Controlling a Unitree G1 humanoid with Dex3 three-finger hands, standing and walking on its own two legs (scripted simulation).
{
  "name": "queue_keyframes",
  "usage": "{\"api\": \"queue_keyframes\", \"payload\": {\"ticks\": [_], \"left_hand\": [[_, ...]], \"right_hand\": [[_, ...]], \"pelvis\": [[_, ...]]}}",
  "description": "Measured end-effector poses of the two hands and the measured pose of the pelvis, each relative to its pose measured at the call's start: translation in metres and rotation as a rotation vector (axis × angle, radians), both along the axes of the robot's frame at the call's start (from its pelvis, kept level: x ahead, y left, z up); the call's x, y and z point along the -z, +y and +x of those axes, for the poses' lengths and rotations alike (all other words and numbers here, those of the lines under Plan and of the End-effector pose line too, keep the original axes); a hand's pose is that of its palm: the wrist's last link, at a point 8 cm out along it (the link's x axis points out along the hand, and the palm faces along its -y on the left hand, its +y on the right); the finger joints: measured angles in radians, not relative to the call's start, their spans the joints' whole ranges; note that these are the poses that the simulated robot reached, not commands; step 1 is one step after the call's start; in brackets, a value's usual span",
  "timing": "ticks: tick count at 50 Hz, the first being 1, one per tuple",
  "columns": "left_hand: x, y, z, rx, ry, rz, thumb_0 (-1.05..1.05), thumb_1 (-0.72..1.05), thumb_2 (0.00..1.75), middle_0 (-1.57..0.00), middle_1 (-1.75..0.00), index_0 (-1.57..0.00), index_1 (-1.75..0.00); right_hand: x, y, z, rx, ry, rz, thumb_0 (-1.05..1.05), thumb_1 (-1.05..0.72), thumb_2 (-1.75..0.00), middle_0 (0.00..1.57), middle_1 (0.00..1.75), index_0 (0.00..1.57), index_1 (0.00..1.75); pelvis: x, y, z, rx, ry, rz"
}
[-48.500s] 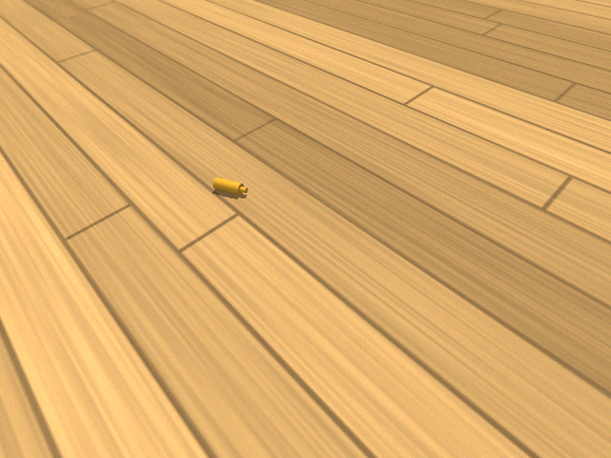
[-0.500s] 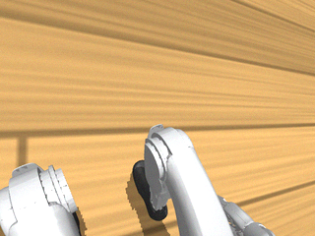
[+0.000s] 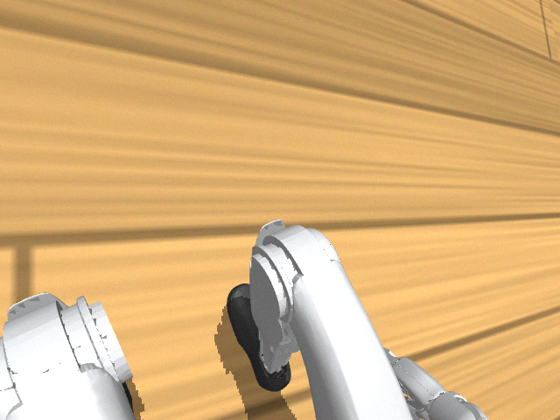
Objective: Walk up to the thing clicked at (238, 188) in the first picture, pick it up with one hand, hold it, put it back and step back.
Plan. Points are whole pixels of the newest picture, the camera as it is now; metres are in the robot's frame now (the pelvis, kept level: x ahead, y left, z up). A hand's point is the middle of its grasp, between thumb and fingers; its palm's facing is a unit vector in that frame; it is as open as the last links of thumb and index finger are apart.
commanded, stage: open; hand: left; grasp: from above
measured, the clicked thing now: out of the picture +0.44 +0.37 -0.27
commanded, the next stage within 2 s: withdraw in 0.84 s
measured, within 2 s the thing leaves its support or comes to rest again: rests again in 0.12 s
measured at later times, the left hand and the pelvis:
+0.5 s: hand out of the picture +0.43 +0.37 -0.24, palm faces -0.42 -0.19 -0.88, open 11.7 cm; pelvis +0.00 +0.00 +0.00, yaw +0 degrees
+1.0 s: hand out of the picture +0.43 +0.37 -0.24, palm faces -0.42 -0.18 -0.89, open 14.0 cm; pelvis +0.00 +0.00 +0.00, yaw +0 degrees
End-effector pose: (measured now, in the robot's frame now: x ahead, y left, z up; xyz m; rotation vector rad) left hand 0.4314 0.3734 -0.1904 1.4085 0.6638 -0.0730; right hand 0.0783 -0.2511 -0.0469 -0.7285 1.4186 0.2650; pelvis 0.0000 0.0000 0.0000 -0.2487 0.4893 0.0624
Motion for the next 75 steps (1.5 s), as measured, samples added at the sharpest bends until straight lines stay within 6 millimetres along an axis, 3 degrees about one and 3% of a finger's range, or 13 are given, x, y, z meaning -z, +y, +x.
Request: {"api": "queue_keyframes", "payload": {"ticks": [7, 13, 38, 55, 61, 68, 75], "left_hand": [[0.001, 0.002, 0.002, -0.004, 0.001, 0.003, -0.01, 0.21, 0.29, -0.82, -0.38, -0.87, -0.34], [0.000, 0.004, 0.003, -0.008, 0.004, 0.004, -0.01, 0.21, 0.36, -0.72, -0.45, -0.75, -0.42], [-0.007, 0.003, 0.002, 0.011, -0.010, -0.001, 0.00, -0.41, 0.89, -0.17, -0.93, -0.18, -0.92], [-0.012, 0.005, 0.009, 0.006, -0.031, 0.008, 0.00, -0.51, 0.98, -0.09, -1.01, -0.09, -1.01], [-0.043, 0.017, 0.015, 0.033, -0.080, 0.036, 0.00, -0.51, 0.98, -0.09, -1.01, -0.09, -1.01], [-0.107, 0.031, 0.012, 0.033, -0.095, 0.082, 0.00, -0.51, 0.99, -0.09, -1.01, -0.09, -1.00], [-0.164, 0.026, 0.004, 0.044, -0.030, 0.073, 0.00, -0.51, 1.00, -0.09, -1.00, -0.09, -1.00]], "right_hand": [[0.000, 0.001, -0.001, -0.006, 0.001, 0.006, 0.00, -0.90, -0.89, 0.20, 0.30, 0.20, 0.30], [-0.001, 0.001, 0.000, -0.008, 0.001, 0.008, 0.00, -0.90, -0.89, 0.20, 0.30, 0.20, 0.30], [-0.005, 0.002, -0.003, -0.018, -0.006, 0.002, 0.00, -0.89, -0.89, 0.20, 0.30, 0.20, 0.30], [-0.004, 0.002, -0.005, -0.004, -0.002, 0.011, 0.00, -0.90, -0.89, 0.20, 0.30, 0.20, 0.30], [0.000, 0.000, 0.004, 0.023, -0.022, 0.018, 0.00, -0.90, -0.89, 0.20, 0.30, 0.20, 0.30], [0.006, 0.001, 0.026, 0.100, -0.081, 0.063, 0.00, -0.90, -0.90, 0.20, 0.30, 0.20, 0.30], [-0.005, 0.004, 0.039, 0.176, -0.141, 0.089, 0.00, -0.91, -0.90, 0.20, 0.30, 0.20, 0.30]], "pelvis": [[0.000, 0.001, -0.001, 0.001, -0.004, -0.002], [0.000, 0.001, 0.000, 0.002, -0.003, -0.004], [-0.002, 0.001, -0.004, 0.004, -0.014, -0.006], [-0.002, 0.000, -0.003, 0.004, -0.007, -0.006], [-0.005, 0.000, -0.001, -0.005, 0.016, -0.004], [-0.016, 0.000, 0.000, -0.030, 0.063, 0.016], [-0.043, 0.000, -0.006, -0.058, 0.085, 0.040]]}}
